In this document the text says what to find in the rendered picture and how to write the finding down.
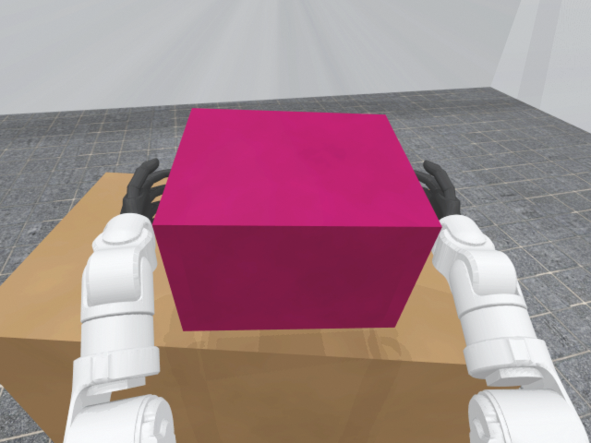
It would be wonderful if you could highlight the robot left forearm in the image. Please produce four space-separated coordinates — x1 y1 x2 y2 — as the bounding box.
63 213 160 443

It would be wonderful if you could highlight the right robot upper arm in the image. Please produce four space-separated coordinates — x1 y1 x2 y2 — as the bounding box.
468 389 586 443

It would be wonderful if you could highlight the robot right forearm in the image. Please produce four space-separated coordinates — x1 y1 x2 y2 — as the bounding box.
431 215 589 443

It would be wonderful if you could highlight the carton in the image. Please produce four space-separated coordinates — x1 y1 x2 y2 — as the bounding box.
152 108 442 331

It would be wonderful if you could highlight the left robot hand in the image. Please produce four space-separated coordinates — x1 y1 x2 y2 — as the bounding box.
120 158 171 225

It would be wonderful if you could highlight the pedestal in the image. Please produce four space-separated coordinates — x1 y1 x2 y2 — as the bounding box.
0 173 521 443

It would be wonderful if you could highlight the left robot upper arm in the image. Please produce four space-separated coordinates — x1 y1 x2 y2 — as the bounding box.
66 394 176 443

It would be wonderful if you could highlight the right robot hand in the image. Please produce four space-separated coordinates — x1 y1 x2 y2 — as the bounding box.
414 160 461 220

